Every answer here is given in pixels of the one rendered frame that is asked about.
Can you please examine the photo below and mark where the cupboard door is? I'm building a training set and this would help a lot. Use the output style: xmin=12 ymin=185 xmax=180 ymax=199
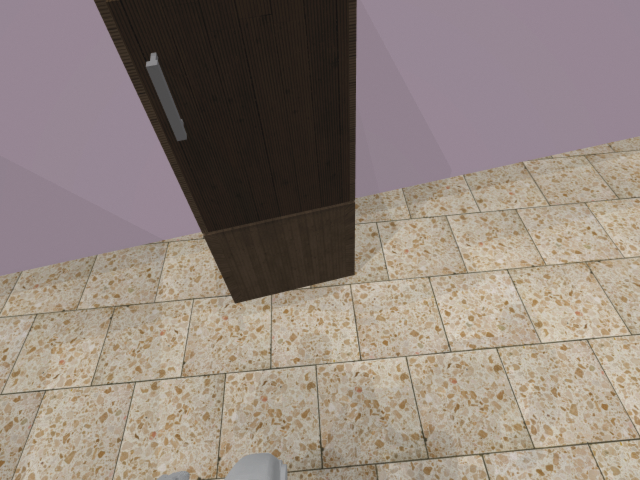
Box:
xmin=106 ymin=0 xmax=350 ymax=232

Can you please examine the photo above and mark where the handle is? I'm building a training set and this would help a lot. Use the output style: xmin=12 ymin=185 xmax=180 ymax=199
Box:
xmin=146 ymin=52 xmax=187 ymax=141

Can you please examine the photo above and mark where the robot left thigh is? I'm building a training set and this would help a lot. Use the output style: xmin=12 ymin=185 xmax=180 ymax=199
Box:
xmin=224 ymin=453 xmax=288 ymax=480

